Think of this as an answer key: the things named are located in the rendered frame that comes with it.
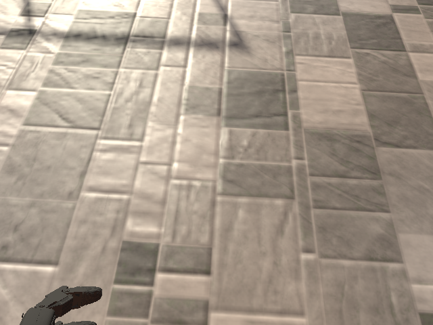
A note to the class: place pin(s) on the robot left hand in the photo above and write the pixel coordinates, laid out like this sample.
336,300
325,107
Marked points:
60,302

